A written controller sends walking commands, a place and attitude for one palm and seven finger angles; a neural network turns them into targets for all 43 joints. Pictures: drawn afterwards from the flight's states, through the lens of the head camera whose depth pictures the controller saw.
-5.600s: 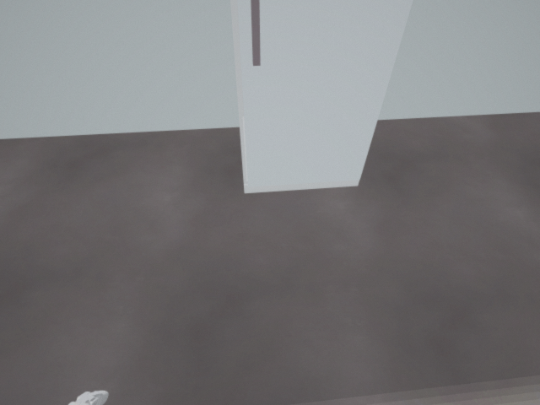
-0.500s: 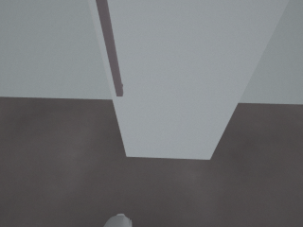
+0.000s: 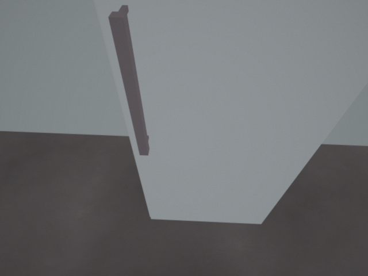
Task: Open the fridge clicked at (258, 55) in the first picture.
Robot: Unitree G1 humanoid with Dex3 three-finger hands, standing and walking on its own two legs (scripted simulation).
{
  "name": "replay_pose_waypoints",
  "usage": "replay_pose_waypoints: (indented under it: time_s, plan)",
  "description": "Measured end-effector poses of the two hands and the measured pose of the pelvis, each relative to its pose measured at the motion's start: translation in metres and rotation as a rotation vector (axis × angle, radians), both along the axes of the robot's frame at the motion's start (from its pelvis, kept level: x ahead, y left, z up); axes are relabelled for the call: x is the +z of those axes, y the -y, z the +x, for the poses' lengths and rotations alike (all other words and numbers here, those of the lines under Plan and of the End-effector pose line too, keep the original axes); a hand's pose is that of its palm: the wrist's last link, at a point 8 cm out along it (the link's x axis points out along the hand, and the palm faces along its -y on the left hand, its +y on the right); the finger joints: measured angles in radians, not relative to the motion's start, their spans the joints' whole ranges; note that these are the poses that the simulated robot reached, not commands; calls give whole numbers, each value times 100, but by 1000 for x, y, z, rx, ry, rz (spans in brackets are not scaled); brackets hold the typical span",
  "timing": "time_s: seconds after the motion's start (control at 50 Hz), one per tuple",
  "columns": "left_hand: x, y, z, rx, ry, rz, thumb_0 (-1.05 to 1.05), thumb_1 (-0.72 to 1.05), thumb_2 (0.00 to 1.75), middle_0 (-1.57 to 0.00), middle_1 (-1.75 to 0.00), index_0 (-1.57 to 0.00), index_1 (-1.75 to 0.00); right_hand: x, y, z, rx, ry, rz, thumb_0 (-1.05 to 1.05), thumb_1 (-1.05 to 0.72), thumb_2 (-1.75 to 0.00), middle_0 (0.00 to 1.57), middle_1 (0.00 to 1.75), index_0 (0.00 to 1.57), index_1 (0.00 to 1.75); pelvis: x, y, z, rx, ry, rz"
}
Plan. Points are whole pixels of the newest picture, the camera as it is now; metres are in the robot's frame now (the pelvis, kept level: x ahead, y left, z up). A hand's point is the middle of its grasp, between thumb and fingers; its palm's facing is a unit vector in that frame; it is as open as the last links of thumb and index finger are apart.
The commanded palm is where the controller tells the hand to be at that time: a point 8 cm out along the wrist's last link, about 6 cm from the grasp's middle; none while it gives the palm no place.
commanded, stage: come to a stop and stand still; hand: left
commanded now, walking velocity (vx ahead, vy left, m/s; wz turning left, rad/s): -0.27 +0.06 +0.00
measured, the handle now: (136, 96) +0.46 +0.14 +0.15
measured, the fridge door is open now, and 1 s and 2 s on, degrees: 0 0 0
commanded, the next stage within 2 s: look again from close up in 1.90 s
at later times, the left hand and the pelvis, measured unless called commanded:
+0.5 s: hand out of the picture +0.03 +0.23 -0.17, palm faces +0.04 -0.97 -0.24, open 7.3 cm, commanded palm none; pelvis -0.03 +0.03 -0.02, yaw +0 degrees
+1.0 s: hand out of the picture -0.04 +0.27 -0.16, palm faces +0.05 -0.95 -0.32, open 7.4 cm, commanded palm none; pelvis -0.06 +0.04 -0.01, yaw +2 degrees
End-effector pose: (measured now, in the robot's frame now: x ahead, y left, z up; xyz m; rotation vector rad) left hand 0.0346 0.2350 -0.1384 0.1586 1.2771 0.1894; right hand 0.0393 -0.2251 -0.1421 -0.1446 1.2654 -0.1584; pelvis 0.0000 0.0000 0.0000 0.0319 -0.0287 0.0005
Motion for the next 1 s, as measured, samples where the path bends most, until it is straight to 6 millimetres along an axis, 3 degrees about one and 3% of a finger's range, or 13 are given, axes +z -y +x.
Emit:
replay_pose_waypoints:
  time_s: [0.12, 0.24, 0.42, 0.58, 0.72, 0.86, 1.0]
  plan:
    - [5, 11, 34, -38, 36, 31, 0, 93, 90, -20, -30, -20, -29, -16, 13, -2, -45, -71, 32, 0, -93, -90, 20, 30, 20, 30, -6, 13, 9, 6, -1, -5]
    - [9, 10, 37, -22, 60, 27, 0, 92, 90, -20, -30, -20, -29, -12, 15, -4, -22, -96, 15, 0, -92, -90, 20, 30, 20, 30, -2, 7, -3, 22, -11, -8]
    - [-6, -27, 9, -17, 113, 18, 0, 91, 90, -20, -30, -20, -29, 0, -2, -5, 42, 79, -51, 0, -91, -90, 20, 30, 20, 30, -16, -20, -28, 31, 20, -22]
    - [-1, -45, -37, -35, 90, 40, 0, 91, 90, -20, -30, -20, -29, 4, -16, -2, 37, 211, -29, 1, -91, -90, 20, 30, 20, 30, -18, -31, -41, -3, 42, -24]
    - [-2, -58, -73, -5, 40, 48, 0, 91, 90, -20, -30, -20, -29, 1, -22, -31, 50, 152, -22, 0, -91, -90, 20, 30, 20, 30, -16, -38, -54, 13, 22, -23]
    - [7, -72, -80, -8, 30, 62, 0, 91, 90, -20, -30, -20, -29, 2, -14, -76, 36, 23, -52, 1, -91, -90, 20, 30, 20, 30, -8, -44, -62, 23, 23, -29]
    - [13, -81, -80, -16, 28, 98, 0, 91, 90, -20, -30, -20, -29, 4, 10, -75, 40, -2, -84, 1, -91, -90, 20, 30, 20, 30, -7, -38, -62, 32, 33, -21]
